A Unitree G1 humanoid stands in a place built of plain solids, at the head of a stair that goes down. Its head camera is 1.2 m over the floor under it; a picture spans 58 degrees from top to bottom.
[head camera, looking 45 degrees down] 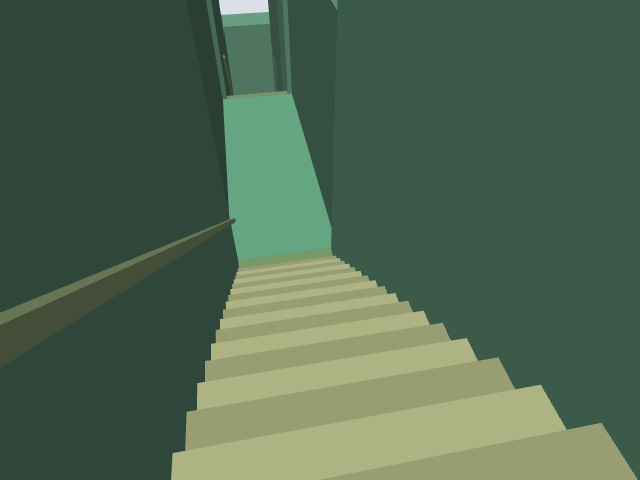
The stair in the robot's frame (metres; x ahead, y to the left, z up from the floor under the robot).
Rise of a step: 0.20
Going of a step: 0.23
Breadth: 1.40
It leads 10 degrees to the left of straight ahead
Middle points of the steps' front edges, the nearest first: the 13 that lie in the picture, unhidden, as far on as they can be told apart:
0.44 -0.22 -0.20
0.67 -0.17 -0.39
0.90 -0.13 -0.59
1.13 -0.09 -0.79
1.36 -0.05 -0.98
1.59 0.00 -1.18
1.82 0.04 -1.38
2.05 0.08 -1.57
2.28 0.12 -1.77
2.50 0.16 -1.97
2.73 0.21 -2.16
2.96 0.25 -2.36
3.19 0.29 -2.56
